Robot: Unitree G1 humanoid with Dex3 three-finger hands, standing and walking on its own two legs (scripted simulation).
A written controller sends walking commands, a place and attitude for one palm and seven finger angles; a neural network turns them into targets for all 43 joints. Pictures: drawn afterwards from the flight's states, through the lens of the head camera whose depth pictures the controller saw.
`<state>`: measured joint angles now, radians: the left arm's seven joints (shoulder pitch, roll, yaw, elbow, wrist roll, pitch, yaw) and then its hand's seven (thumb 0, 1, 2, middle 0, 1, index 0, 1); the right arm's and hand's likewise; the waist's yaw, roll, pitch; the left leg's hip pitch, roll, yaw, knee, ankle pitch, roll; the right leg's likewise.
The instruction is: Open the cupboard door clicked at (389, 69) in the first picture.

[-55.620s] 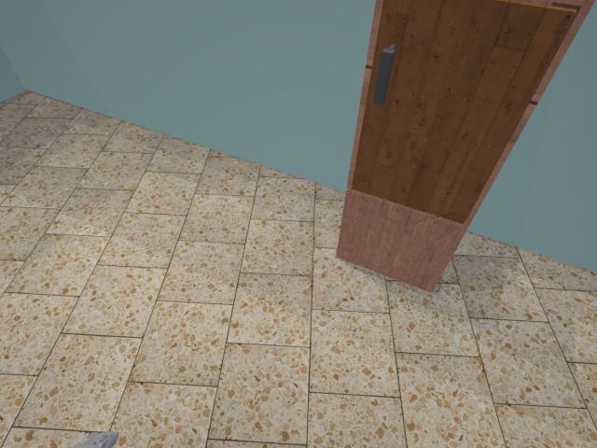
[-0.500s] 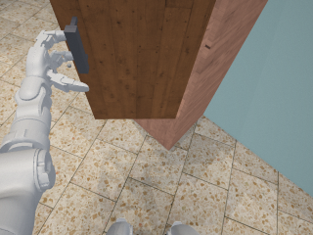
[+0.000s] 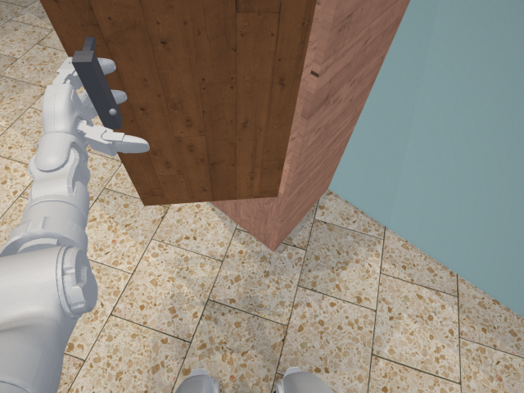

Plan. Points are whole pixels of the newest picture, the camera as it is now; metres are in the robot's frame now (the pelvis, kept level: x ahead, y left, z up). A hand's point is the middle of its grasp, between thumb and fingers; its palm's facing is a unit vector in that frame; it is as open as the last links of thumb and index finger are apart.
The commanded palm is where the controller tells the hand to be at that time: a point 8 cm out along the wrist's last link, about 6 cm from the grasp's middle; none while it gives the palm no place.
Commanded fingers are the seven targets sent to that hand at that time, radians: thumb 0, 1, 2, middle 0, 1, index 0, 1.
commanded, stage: slide the fingers in behind the handle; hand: left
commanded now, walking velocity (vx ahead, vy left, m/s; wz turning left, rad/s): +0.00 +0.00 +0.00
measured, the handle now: (102, 84) +0.57 +0.20 +0.12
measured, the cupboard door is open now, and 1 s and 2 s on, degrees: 46 46 77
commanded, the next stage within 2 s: close the thumb around the handle in 0.22 s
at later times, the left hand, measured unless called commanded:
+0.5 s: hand (114, 109) +0.52 +0.18 +0.11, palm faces +0.04 -1.00 +0.00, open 13.1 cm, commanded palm +0.50 +0.22 +0.11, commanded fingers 0.00 0.06 0.54 -0.34 -1.26 -0.34 -1.26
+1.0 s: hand (113, 112) +0.51 +0.18 +0.11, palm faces +0.03 -1.00 +0.00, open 6.0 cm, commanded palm +0.49 +0.22 +0.11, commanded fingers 0.00 0.90 0.90 -0.40 -1.35 -0.40 -1.35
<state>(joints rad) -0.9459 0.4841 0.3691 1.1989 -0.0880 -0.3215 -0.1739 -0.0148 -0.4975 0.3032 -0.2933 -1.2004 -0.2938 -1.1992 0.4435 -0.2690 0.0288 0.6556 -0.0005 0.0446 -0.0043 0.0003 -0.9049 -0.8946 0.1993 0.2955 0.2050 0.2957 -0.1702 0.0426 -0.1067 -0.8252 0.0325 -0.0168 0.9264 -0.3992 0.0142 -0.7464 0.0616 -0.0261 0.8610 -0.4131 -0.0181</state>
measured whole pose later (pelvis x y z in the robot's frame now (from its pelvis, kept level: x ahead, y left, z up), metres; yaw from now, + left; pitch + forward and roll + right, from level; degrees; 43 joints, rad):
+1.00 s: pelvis +0.01 +0.01 +0.00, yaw +0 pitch +17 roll -3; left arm -0.94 0.45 0.34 1.18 -0.08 -0.33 -0.17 0.00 0.67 0.82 -0.35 -1.33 -0.35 -1.33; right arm 0.41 -0.27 0.02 0.64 -0.01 0.04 0.00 0.00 -0.91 -0.89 0.20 0.30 0.20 0.30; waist -0.16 0.04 -0.12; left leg -0.83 0.02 -0.01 0.94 -0.41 0.03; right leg -0.74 0.05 -0.02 0.86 -0.42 0.00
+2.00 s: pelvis +0.01 -0.02 +0.02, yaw +4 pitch +7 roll -1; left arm -0.25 -0.11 -0.07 0.29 0.07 -0.03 0.61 0.01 0.68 0.81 -0.30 -1.29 -0.29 -1.30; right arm 0.12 -0.17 0.02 0.57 -0.06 0.07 0.01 0.00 -0.91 -0.89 0.20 0.30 0.20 0.30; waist 0.00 0.03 -0.13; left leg -0.56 -0.01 -0.04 0.82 -0.38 -0.01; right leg -0.48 0.02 -0.05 0.81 -0.44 -0.04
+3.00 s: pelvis +0.02 -0.02 +0.02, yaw +4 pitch +4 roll +0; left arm 0.00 -0.09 -0.28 0.03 0.05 0.06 0.59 0.00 0.49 0.73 -0.37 -1.31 -0.39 -1.31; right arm 0.11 -0.15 0.03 0.55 -0.04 0.09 0.03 0.00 -0.91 -0.90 0.20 0.30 0.20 0.30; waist 0.02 0.05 -0.10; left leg -0.47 -0.01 -0.05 0.79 -0.39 -0.02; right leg -0.40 0.03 -0.06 0.78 -0.45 -0.05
